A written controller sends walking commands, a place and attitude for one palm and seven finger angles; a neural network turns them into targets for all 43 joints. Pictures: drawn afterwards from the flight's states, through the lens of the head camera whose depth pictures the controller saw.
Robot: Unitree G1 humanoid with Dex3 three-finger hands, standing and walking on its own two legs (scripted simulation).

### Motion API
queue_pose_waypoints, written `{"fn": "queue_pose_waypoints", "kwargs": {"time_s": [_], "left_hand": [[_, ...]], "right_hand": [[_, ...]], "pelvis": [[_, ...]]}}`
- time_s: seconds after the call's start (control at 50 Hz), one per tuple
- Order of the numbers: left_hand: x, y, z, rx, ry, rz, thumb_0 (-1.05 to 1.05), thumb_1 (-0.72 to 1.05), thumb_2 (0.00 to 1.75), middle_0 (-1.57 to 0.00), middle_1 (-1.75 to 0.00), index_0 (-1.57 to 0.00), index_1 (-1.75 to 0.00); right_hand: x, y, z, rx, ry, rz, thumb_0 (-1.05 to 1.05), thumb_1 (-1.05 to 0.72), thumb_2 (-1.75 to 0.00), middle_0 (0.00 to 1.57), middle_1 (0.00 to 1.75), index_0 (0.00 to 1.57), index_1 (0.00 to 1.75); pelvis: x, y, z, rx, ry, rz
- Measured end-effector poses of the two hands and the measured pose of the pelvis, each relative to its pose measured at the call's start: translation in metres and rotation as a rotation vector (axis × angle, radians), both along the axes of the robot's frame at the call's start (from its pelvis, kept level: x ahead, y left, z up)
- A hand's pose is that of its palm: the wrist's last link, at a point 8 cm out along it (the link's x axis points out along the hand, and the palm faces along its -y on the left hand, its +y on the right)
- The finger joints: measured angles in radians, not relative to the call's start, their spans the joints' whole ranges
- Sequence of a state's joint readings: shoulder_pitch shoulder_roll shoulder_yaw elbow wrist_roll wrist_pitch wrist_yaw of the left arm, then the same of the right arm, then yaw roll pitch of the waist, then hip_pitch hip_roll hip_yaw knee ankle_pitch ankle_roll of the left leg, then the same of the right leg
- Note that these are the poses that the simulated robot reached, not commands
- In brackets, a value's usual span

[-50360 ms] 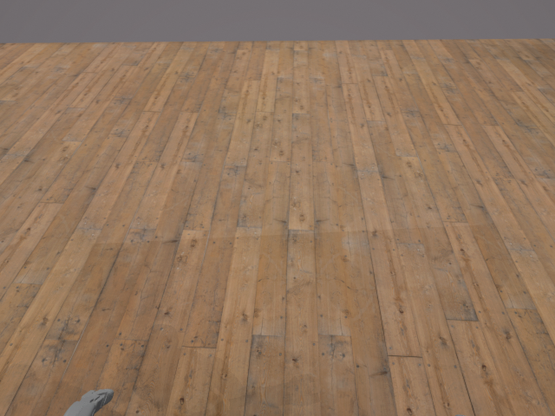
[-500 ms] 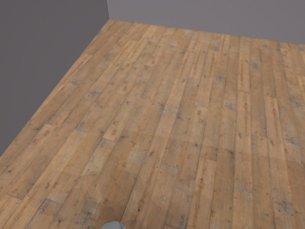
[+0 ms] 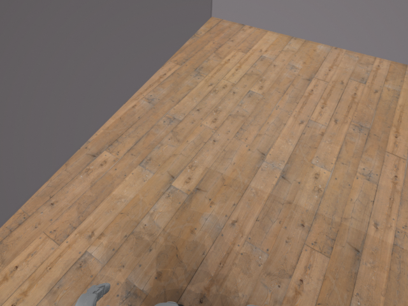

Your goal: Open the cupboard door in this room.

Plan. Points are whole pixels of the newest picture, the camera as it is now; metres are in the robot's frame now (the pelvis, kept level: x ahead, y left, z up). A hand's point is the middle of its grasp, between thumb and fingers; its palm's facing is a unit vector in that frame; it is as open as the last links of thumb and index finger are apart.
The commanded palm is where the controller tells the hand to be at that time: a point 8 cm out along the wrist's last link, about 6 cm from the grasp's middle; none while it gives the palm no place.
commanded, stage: turn to face it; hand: left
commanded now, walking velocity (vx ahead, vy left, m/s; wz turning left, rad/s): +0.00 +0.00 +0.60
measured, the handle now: out of the picture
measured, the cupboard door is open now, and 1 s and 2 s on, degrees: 48 48 48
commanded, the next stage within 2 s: none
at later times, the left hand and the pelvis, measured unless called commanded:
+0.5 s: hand out of the picture +0.05 +0.21 -0.18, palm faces +0.34 -0.90 -0.26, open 7.4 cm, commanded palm none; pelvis +0.04 -0.02 -0.01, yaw +20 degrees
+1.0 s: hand out of the picture +0.00 +0.17 -0.19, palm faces +0.63 -0.74 -0.22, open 7.4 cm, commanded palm none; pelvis +0.08 -0.03 -0.01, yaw +40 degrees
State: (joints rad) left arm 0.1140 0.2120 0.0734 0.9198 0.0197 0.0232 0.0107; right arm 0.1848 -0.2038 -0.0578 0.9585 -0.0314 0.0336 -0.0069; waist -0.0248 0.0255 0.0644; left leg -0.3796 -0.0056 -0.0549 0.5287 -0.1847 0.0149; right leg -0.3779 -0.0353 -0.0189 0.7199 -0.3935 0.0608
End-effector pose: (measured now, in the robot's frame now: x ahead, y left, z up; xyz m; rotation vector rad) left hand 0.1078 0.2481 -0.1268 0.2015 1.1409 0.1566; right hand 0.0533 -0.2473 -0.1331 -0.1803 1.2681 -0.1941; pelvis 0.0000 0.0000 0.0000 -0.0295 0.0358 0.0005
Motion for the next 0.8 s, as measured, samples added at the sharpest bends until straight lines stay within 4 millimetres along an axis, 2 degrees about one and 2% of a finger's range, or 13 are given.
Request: {"fn": "queue_pose_waypoints", "kwargs": {"time_s": [0.08, 0.14, 0.2, 0.28, 0.34, 0.4, 0.52, 0.62, 0.68, 0.8], "left_hand": [[-0.003, -0.008, 0.002, 0.043, -0.034, 0.039, 0.0, 0.91, 0.9, -0.2, -0.3, -0.2, -0.3], [-0.017, -0.014, 0.006, 0.039, -0.008, 0.083, 0.0, 0.91, 0.9, -0.2, -0.3, -0.2, -0.3], [-0.031, -0.018, 0.005, 0.023, 0.024, 0.128, 0.0, 0.91, 0.9, -0.2, -0.3, -0.2, -0.3], [-0.053, -0.018, -0.007, -0.012, 0.065, 0.189, 0.0, 0.9, 0.9, -0.21, -0.3, -0.2, -0.3], [-0.073, -0.01, -0.025, -0.037, 0.098, 0.244, 0.0, 0.9, 0.9, -0.21, -0.3, -0.2, -0.3], [-0.086, -0.001, -0.033, -0.028, 0.142, 0.292, 0.0, 0.9, 0.9, -0.21, -0.3, -0.2, -0.3], [-0.079, 0.003, -0.012, 0.004, 0.095, 0.377, 0.01, 0.91, 0.9, -0.2, -0.3, -0.2, -0.3], [-0.071, -0.007, 0.0, 0.061, 0.019, 0.423, 0.01, 0.91, 0.9, -0.2, -0.3, -0.2, -0.3], [-0.078, -0.019, 0.005, 0.076, 0.02, 0.462, 0.0, 0.91, 0.9, -0.2, -0.3, -0.2, -0.3], [-0.096, -0.043, 0.007, 0.022, 0.068, 0.546, 0.0, 0.9, 0.9, -0.2, -0.3, -0.2, -0.3]], "right_hand": [[0.019, -0.028, -0.009, 0.0, 0.01, 0.026, 0.0, -0.91, -0.9, 0.2, 0.3, 0.2, 0.3], [0.04, -0.039, -0.002, -0.011, 0.016, 0.07, 0.0, -0.91, -0.9, 0.2, 0.3, 0.2, 0.3], [0.064, -0.041, 0.007, -0.022, 0.009, 0.118, 0.01, -0.91, -0.9, 0.2, 0.3, 0.2, 0.3], [0.105, -0.03, 0.014, -0.038, -0.022, 0.213, 0.01, -0.91, -0.9, 0.2, 0.3, 0.19, 0.3], [0.137, -0.015, 0.009, -0.057, -0.082, 0.293, 0.01, -0.91, -0.9, 0.2, 0.3, 0.19, 0.3], [0.156, -0.002, 0.009, -0.06, -0.117, 0.343, 0.0, -0.91, -0.9, 0.2, 0.3, 0.19, 0.3], [0.17, 0.008, 0.009, -0.041, -0.078, 0.427, 0.0, -0.91, -0.9, 0.2, 0.3, 0.2, 0.3], [0.191, 0.003, -0.008, 0.003, -0.052, 0.468, 0.0, -0.91, -0.9, 0.2, 0.3, 0.2, 0.3], [0.208, 0.003, -0.012, 0.016, -0.042, 0.495, 0.0, -0.91, -0.9, 0.2, 0.3, 0.2, 0.3], [0.24, 0.023, 0.004, 0.023, -0.037, 0.573, 0.01, -0.91, -0.9, 0.2, 0.3, 0.2, 0.3]], "pelvis": [[0.008, -0.02, -0.008, 0.03, -0.002, 0.051], [0.015, -0.024, -0.002, 0.037, -0.01, 0.107], [0.023, -0.028, 0.003, 0.055, -0.009, 0.152], [0.031, -0.024, 0.001, 0.065, -0.005, 0.207], [0.036, -0.014, -0.013, 0.04, -0.001, 0.246], [0.038, -0.015, -0.016, 0.048, -0.006, 0.277], [0.047, -0.026, -0.006, 0.021, -0.005, 0.359], [0.062, -0.044, -0.012, 0.036, 0.004, 0.425], [0.067, -0.049, -0.01, 0.041, -0.005, 0.475], [0.08, -0.047, 0.003, 0.063, 0.011, 0.557]]}}
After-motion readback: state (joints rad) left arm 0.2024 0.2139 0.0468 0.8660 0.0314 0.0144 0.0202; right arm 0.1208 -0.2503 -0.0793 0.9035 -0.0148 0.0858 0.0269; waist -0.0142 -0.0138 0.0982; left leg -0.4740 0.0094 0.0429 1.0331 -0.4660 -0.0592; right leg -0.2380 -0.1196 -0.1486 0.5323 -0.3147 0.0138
